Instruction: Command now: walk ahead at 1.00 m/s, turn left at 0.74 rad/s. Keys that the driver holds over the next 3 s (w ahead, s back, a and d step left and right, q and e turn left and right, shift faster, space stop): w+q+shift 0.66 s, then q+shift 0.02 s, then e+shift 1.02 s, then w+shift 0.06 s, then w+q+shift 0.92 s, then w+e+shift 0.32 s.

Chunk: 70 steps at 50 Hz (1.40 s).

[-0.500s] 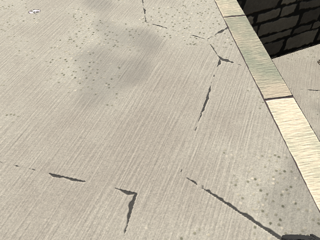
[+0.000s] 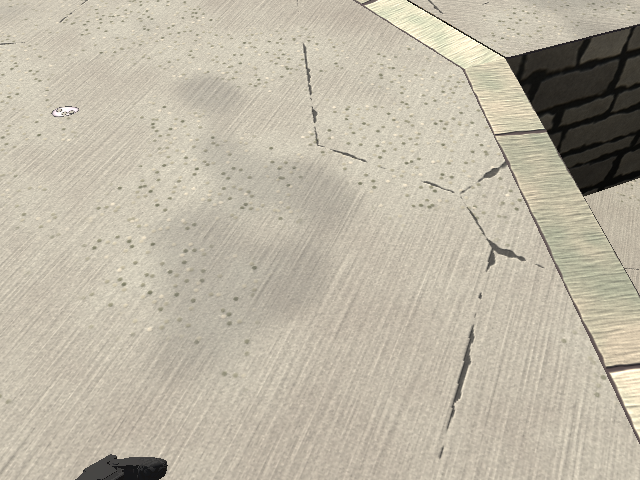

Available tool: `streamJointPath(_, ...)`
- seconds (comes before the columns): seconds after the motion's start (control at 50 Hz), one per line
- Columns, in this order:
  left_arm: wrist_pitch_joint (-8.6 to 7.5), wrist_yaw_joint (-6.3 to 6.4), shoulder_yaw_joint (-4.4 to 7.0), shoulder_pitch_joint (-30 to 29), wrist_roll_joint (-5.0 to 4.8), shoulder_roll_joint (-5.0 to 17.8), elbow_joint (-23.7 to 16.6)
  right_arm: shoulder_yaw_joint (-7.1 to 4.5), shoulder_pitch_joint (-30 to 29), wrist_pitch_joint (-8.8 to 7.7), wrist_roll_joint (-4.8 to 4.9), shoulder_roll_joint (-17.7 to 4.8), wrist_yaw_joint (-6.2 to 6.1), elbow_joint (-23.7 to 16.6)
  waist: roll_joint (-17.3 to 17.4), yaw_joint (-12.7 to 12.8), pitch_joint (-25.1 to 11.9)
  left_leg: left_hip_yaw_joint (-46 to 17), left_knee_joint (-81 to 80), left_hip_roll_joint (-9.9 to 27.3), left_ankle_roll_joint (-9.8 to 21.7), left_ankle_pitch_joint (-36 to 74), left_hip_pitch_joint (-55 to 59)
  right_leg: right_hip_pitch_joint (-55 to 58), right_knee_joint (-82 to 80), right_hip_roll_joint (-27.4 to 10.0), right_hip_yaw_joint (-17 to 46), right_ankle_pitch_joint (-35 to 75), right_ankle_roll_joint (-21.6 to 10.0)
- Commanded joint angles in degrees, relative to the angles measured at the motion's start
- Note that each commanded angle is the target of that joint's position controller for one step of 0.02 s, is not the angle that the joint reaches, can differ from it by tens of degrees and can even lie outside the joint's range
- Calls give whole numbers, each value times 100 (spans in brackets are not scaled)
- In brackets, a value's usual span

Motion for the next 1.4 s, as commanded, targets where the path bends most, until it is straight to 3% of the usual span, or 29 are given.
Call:
streamJointPath(0.02,-70,37,142,-537,55,540,-594,-190,-504,-110,104,-743,-143,-498,34,279,498,-1996,-1262,1332,941,246,-712,-504,-1415,-6,-271,670,350)
streamJointPath(0.08,-126,-5,102,-1259,36,266,-899,-248,-277,-53,109,-852,-222,-298,297,-77,460,-1698,-1320,1066,487,188,-1840,1009,-2787,342,-494,2536,454)
streamJointPath(0.16,-135,79,350,-1422,-231,699,-1047,-269,-18,-9,212,-759,-267,-65,560,-76,208,-2057,-689,1214,156,413,-771,1518,-3579,364,-132,2529,467)
streamJointPath(0.22,-145,184,657,302,-344,1181,-844,-333,-359,147,5,-966,-243,-173,787,1035,-1143,-1843,1746,1124,-239,2864,-247,3327,-3282,116,-185,1437,113)
streamJointPath(0.24,-34,266,727,1873,-350,1419,-617,-184,-513,169,-241,-529,-229,-396,365,1600,-2291,-1493,3687,918,-336,1738,-1252,5221,-2639,-873,700,187,-168)
streamJointPath(0.26,2,120,750,2045,-155,1850,-325,109,742,108,160,281,-174,-592,-2710,744,-3412,-920,5735,373,-557,-2250,-3194,6943,-3849,-2506,4266,-1950,-1299)
streamJointPath(0.28,61,85,693,1875,-168,1192,-429,82,346,164,356,-293,-276,-464,-2206,1005,-2749,-628,6271,1021,-538,-1747,-3918,6412,-4372,-2233,4626,-3445,-1059)
streamJointPath(0.32,169,138,601,1363,-107,810,-296,-43,-980,176,92,-750,-291,-638,-319,1114,-999,-164,6002,1400,-535,-954,-4018,4631,-4492,-1706,2530,-1277,-652)
streamJointPath(0.36,171,140,544,1113,56,643,-56,-57,-1333,203,51,-516,-182,-855,-221,750,-314,-165,5606,1799,-497,-701,-3616,3358,-4718,-1411,1411,56,-663)
streamJointPath(0.4,138,80,488,932,-80,357,133,-10,-1373,346,191,-259,-140,-989,-400,538,-132,-97,5485,2047,-466,-813,-3671,2947,-4938,-1326,709,404,-653)
streamJointPath(0.48,80,89,573,522,-133,713,267,83,-1700,377,90,-230,-32,-1261,-201,256,365,7,4737,2218,-613,223,-3839,2213,-5454,-1298,-526,1339,-648)
streamJointPath(0.56,68,130,630,923,-111,1126,452,81,-2621,264,46,-376,150,-1437,296,585,649,738,3027,1832,-436,1646,-3330,2481,-5681,-964,-1672,2239,-327)
streamJointPath(0.62,182,172,686,1305,-89,1557,551,-54,-2816,209,103,-699,261,-1544,-158,433,301,1517,2367,1061,-148,1370,-2398,3250,-4878,-980,-2070,6006,-59)
streamJointPath(0.66,332,233,755,1181,-102,1878,478,-284,-1665,281,179,-1119,246,-1355,-678,-366,-396,1661,2494,661,110,567,-1092,3395,-3073,-1214,-2084,8335,-75)
streamJointPath(0.68,357,235,747,908,-139,1837,312,-514,-219,352,130,-1539,190,-954,-528,-1047,-1013,1379,2159,581,372,749,706,2602,-1368,-1133,-1955,8144,-52)
streamJointPath(0.7,271,198,576,1134,-186,1261,378,-519,266,421,124,-1530,50,-675,583,-991,-973,308,1433,1114,637,1449,2273,1060,799,-392,-1831,2738,179)
streamJointPath(0.72,78,86,255,2262,-103,465,69,-438,-457,290,-168,-1950,-3,-1049,2314,218,-2080,-2991,1196,2771,1790,2284,3916,-939,3112,438,-923,-1934,326)
streamJointPath(0.74,-59,40,355,1744,-313,1276,164,-379,-408,256,-247,-1377,0,-1226,1001,-395,-3023,-3796,176,3127,1772,1235,3619,-898,3069,221,-18,-1363,149)
streamJointPath(0.78,20,168,364,1011,-462,1182,84,-278,-1120,87,-152,-1187,40,-1043,-470,77,-1049,-2435,-185,2900,1219,2129,1226,-729,2105,-253,-296,-741,183)
streamJointPath(0.86,523,203,384,1569,-355,836,551,-111,-1718,-139,-238,-689,23,-740,62,638,-382,-164,-600,2352,710,3528,-1061,612,797,-602,-285,-355,410)
streamJointPath(0.94,500,136,334,1146,-226,502,441,-95,-2144,-125,-315,-638,-199,-603,361,621,-310,1301,-731,1731,284,3849,-957,458,-905,-410,-693,1522,580)
streamJointPath(1.06,475,-293,416,513,-190,618,31,-172,-1886,283,-189,-867,-450,-392,420,188,-457,1496,-76,2265,125,3492,599,-36,-2510,-267,-1068,2218,361)
streamJointPath(1.14,521,-310,694,1949,-156,1066,194,-216,-2330,532,-40,-860,-574,-572,356,965,-893,1641,2242,2143,-265,4538,372,1292,-2907,381,-1365,1349,-231)
streamJointPath(1.16,499,-170,829,2355,-140,1454,200,-179,-2203,512,-95,-776,-538,-634,-482,1152,-1055,1607,3683,1595,-661,2702,-521,2336,-3336,21,-428,3688,-555)
streamJointPath(1.18,482,-59,876,1945,-33,1868,13,-24,-1536,495,-377,-121,-387,-731,-1907,297,-1338,1189,5522,319,-1107,-2542,-2435,3578,-3177,-1068,1813,5557,-1603)
streamJointPath(1.2,476,-84,843,1618,75,1770,-332,-19,-1370,431,-242,-518,-255,-717,-1476,457,-2421,-165,6437,113,-1096,-2671,-2953,4145,-4057,-1602,3590,3514,-2244)
streamJointPath(1.22,496,-83,821,1220,-21,1551,-537,-96,-1801,379,-103,-866,-203,-731,-686,564,-2037,-412,6252,437,-930,-2216,-3093,3740,-4353,-1513,3238,2151,-1985)
streamJointPath(1.26,631,33,703,785,-286,1104,-655,-108,-2367,409,-185,-791,-272,-810,207,385,-1042,-370,5337,787,-898,-1533,-3108,2493,-4548,-1058,2489,919,-1462)
streamJointPath(1.4,972,356,838,722,-213,1301,-806,-110,-2420,448,-122,-503,-339,-563,-383,375,-1117,-315,2896,597,-1285,-844,-2255,1953,-4328,-326,1857,1544,-972)
Next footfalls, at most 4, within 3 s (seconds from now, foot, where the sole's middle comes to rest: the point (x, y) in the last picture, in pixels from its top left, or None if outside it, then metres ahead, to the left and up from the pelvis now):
0.24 right None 0.47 -0.15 -0.78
0.70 left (202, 380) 0.74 0.26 -0.78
1.14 right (201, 272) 1.05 0.28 -0.78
1.62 left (122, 282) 1.03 0.49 -0.78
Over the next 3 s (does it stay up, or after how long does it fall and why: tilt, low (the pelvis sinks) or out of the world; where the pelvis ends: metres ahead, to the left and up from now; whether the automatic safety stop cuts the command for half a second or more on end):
stays up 1.67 0.64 -0.04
